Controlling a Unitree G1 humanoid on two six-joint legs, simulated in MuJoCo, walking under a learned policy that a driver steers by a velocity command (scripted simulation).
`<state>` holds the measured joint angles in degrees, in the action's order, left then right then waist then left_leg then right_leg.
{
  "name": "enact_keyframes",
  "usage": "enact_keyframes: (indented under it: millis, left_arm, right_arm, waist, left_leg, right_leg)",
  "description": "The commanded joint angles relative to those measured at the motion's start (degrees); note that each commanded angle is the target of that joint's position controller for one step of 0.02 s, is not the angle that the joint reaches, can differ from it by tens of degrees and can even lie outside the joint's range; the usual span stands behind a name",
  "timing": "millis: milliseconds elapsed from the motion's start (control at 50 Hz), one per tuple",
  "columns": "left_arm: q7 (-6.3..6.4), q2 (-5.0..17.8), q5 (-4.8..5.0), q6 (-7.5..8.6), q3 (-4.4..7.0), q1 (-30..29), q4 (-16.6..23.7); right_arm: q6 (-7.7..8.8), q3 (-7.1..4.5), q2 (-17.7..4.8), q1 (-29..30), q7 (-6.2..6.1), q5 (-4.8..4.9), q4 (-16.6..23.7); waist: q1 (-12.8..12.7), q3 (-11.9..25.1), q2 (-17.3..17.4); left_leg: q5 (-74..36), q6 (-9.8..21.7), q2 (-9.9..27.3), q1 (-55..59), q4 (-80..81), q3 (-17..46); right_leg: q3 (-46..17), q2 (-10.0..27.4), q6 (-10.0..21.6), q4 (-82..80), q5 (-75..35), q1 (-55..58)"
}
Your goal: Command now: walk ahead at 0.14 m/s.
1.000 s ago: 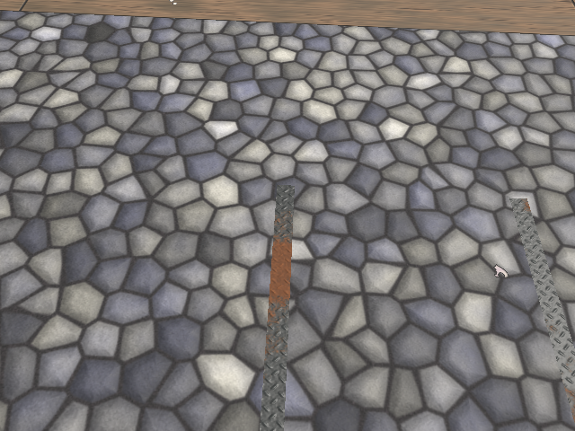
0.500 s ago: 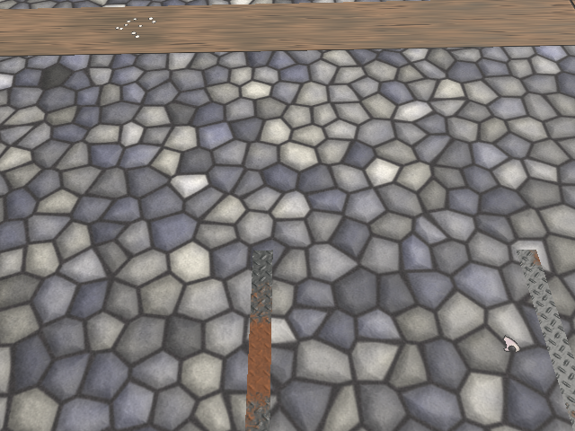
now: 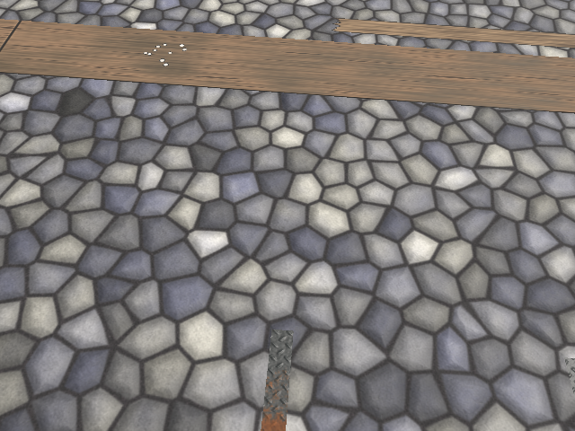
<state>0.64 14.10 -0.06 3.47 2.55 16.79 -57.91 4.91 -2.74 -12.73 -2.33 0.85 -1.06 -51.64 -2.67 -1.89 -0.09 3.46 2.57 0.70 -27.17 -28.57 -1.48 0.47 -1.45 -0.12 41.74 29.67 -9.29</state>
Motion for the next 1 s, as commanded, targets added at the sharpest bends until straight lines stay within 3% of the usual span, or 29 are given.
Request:
enact_keyframes:
  millis: [20,40,60,120,180,220,240,260,280,320,400,580,1000]
  left_arm:
    - [-0.03,5.8,1.50,-0.54,0.83,6.1,1.0]
    - [0.64,5.9,1.43,-1.51,1.08,2.3,1.7]
    - [1.30,5.5,0.86,-2.56,1.32,0.9,2.0]
    - [2.43,2.7,0.23,-4.19,0.97,2.5,1.0]
    - [2.27,2.1,-0.11,-4.59,0.87,3.3,-0.4]
    - [1.74,2.3,-1.09,-4.84,0.92,2.9,-0.9]
    - [1.63,3.0,-1.77,-4.91,0.87,1.9,-0.4]
    - [1.77,4.6,-1.81,-4.84,0.89,0.9,0.4]
    - [1.77,7.6,-0.89,-4.51,1.61,-0.7,-0.3]
    - [1.67,4.1,-0.84,-3.09,0.87,-2.8,-0.5]
    - [1.53,3.5,-0.33,-1.55,0.78,-1.9,-1.4]
    - [1.53,3.1,-0.09,-1.98,0.40,0.5,-2.8]
    - [1.83,1.6,-0.20,-2.63,-0.17,1.4,-4.3]
  right_arm:
    - [-0.92,-1.33,-7.8,-11.8,-0.12,1.06,-1.0]
    - [-1.10,-0.90,-7.0,-7.2,-0.40,0.78,-0.1]
    - [-1.27,-0.54,-6.3,-3.3,-0.68,0.36,0.6]
    - [-2.17,-0.67,-6.5,0.4,-1.26,-0.88,0.7]
    - [-2.68,-0.62,-6.6,0.0,-1.78,0.13,-0.2]
    - [-3.20,-0.40,-6.1,-0.5,-1.97,1.10,-1.0]
    - [-3.35,-0.11,-5.2,-1.9,-1.95,1.09,-1.8]
    - [-3.51,-0.12,-5.3,-2.7,-1.95,0.78,-2.2]
    - [-3.80,-0.39,-5.0,-4.4,-2.26,0.91,-2.1]
    - [-3.84,-0.45,-5.2,-4.7,-2.72,0.48,-2.8]
    - [-3.93,-0.42,-4.5,-6.1,-2.66,0.53,-4.7]
    - [-4.33,-0.43,-4.8,-6.2,-2.48,1.09,-7.0]
    - [-5.40,-0.52,-4.8,-5.9,-3.19,1.21,-10.3]
  waist:
    - [4.4,18.3,8.0]
    - [3.6,13.1,4.9]
    - [2.2,9.7,4.3]
    - [-0.1,7.4,8.3]
    - [-0.6,8.8,7.5]
    - [-1.0,6.9,6.6]
    - [-0.6,4.5,5.2]
    - [0.6,1.7,2.9]
    - [3.4,-0.8,-4.8]
    - [3.8,-1.4,-6.8]
    - [3.3,0.3,-3.1]
    - [2.3,3.0,0.0]
    - [2.7,0.4,-0.3]
  left_leg:
    - [-26.8,15.1,19.4,32.7,5.0,22.7]
    - [-17.1,13.0,17.2,25.4,7.6,19.9]
    - [-9.4,11.5,15.9,18.1,10.3,18.0]
    - [1.2,9.2,11.3,6.7,14.6,12.0]
    - [10.6,8.5,10.3,5.1,15.2,10.1]
    - [23.4,5.3,8.5,1.9,15.7,9.1]
    - [28.1,2.7,7.2,0.9,15.6,8.6]
    - [28.3,0.8,5.6,1.0,13.2,7.5]
    - [23.0,-0.7,1.7,6.5,11.4,3.0]
    - [13.9,-0.8,1.2,15.0,6.5,2.0]
    - [7.3,0.5,1.6,15.4,5.0,1.9]
    - [-3.9,0.4,1.9,17.6,2.4,1.6]
    - [-1.3,-0.2,1.9,18.0,3.0,1.8]
  right_leg:
    - [-5.2,2.2,-1.7,24.8,10.0,-20.3]
    - [-4.3,3.9,-2.0,23.4,6.7,-20.9]
    - [-4.3,5.5,-2.3,20.0,3.8,-18.9]
    - [-1.8,5.1,-2.4,6.9,-1.6,-8.5]
    - [-0.2,4.2,-1.4,-3.9,-12.8,-1.4]
    - [1.0,3.3,0.2,-10.6,-18.3,2.9]
    - [-0.6,4.8,1.4,-13.9,-18.7,2.5]
    - [-3.6,7.8,2.9,-18.1,-14.7,-0.2]
    - [-3.8,7.2,4.0,-19.6,-2.7,-9.6]
    - [-4.1,6.9,2.2,-23.7,0.0,-15.7]
    - [-2.8,5.8,0.7,-21.3,-10.4,-10.7]
    - [-1.2,4.8,1.1,-18.1,-22.3,-5.5]
    - [0.0,3.8,0.8,-19.5,-19.6,-5.3]
